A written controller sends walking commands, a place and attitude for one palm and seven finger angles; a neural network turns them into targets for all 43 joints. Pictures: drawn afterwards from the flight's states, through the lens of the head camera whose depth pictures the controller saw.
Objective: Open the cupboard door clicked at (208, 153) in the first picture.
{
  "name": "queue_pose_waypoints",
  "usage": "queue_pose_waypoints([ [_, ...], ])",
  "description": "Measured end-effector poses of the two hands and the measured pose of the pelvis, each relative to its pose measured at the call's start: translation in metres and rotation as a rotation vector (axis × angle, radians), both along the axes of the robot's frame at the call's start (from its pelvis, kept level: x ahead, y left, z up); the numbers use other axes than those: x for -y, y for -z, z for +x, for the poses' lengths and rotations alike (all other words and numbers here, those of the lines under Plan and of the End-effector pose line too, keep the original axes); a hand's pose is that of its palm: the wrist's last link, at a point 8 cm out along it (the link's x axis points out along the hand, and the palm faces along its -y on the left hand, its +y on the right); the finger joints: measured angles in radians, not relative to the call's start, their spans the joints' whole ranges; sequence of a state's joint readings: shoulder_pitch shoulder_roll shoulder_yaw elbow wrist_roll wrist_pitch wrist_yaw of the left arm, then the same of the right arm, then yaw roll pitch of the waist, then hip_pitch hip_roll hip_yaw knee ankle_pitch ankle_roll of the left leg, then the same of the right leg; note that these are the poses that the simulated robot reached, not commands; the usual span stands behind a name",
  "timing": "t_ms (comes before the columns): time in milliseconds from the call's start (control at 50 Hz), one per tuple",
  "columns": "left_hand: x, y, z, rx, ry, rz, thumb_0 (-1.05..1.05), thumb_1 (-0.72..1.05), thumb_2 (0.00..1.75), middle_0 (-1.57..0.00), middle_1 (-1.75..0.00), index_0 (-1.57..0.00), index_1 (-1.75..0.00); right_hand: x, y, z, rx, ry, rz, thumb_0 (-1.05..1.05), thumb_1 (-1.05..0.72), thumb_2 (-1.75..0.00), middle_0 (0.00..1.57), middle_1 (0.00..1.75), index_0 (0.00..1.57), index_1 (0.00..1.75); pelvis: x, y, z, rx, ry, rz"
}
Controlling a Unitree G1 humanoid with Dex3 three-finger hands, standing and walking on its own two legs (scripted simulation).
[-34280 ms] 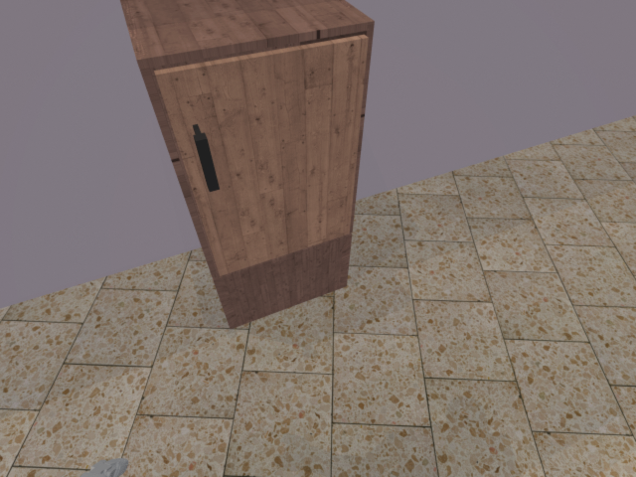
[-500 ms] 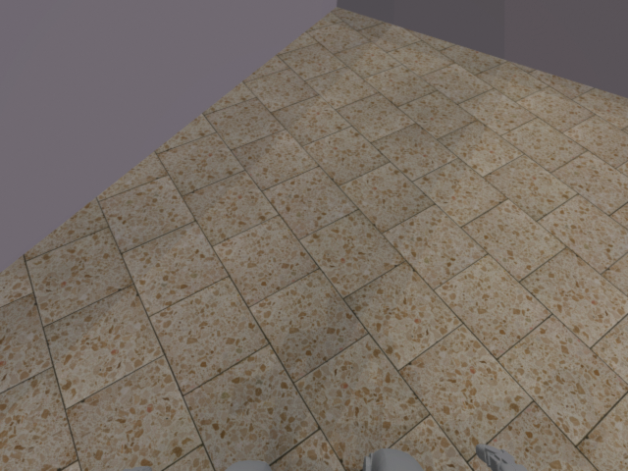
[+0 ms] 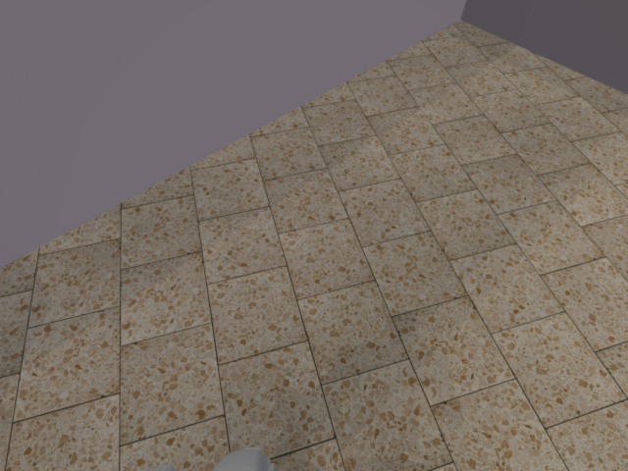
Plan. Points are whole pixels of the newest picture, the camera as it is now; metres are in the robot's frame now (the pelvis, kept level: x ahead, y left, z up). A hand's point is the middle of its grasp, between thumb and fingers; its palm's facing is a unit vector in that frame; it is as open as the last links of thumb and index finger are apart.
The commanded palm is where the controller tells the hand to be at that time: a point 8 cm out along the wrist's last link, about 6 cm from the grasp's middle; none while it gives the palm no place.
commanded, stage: turn to face it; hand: left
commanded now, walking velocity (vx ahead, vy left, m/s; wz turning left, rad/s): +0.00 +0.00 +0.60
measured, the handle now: out of the picture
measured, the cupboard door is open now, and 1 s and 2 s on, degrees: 42 42 42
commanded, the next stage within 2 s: none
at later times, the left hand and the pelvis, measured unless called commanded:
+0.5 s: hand out of the picture +0.06 +0.19 -0.15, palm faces +0.31 -0.90 -0.31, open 7.3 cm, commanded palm none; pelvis +0.02 -0.03 +0.00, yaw +18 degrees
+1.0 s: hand out of the picture +0.01 +0.21 -0.16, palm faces +0.59 -0.76 -0.27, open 7.4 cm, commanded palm none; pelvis +0.05 -0.02 +0.00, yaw +35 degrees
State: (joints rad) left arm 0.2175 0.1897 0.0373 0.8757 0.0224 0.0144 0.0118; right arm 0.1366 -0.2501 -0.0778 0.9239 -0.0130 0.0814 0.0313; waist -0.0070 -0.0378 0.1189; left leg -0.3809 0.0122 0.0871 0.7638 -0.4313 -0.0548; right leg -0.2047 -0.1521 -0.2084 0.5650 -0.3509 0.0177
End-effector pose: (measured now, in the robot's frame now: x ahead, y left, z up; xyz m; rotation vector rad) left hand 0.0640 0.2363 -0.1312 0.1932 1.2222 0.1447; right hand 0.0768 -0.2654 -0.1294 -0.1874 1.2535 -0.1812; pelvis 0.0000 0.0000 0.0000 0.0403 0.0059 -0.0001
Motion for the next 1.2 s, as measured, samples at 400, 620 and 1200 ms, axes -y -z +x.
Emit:
queue_pose_waypoints([
  [400, -0.023, -0.014, -0.010, 0.091, -0.231, 0.103, 0.01, 0.91, 0.90, -0.20, -0.30, -0.20, -0.30, -0.008, 0.017, 0.074, 0.024, -0.238, 0.022, 0.01, -0.90, -0.90, 0.21, 0.30, 0.20, 0.30, 0.027, 0.010, 0.019, -0.021, -0.233, -0.029],
  [620, 0.026, -0.013, -0.061, -0.005, -0.396, 0.035, 0.01, 0.91, 0.90, -0.21, -0.30, -0.20, -0.30, -0.016, 0.003, 0.131, -0.001, -0.383, 0.024, 0.01, -0.91, -0.90, 0.20, 0.30, 0.20, 0.30, 0.036, -0.005, 0.035, -0.009, -0.392, 0.006],
  [1200, 0.024, -0.023, -0.071, 0.088, -0.713, 0.129, 0.00, 0.91, 0.90, -0.20, -0.30, -0.20, -0.30, -0.062, 0.022, 0.223, -0.046, -0.708, 0.017, 0.01, -0.91, -0.90, 0.21, 0.30, 0.20, 0.30, 0.047, 0.004, 0.081, -0.003, -0.752, -0.023],
])
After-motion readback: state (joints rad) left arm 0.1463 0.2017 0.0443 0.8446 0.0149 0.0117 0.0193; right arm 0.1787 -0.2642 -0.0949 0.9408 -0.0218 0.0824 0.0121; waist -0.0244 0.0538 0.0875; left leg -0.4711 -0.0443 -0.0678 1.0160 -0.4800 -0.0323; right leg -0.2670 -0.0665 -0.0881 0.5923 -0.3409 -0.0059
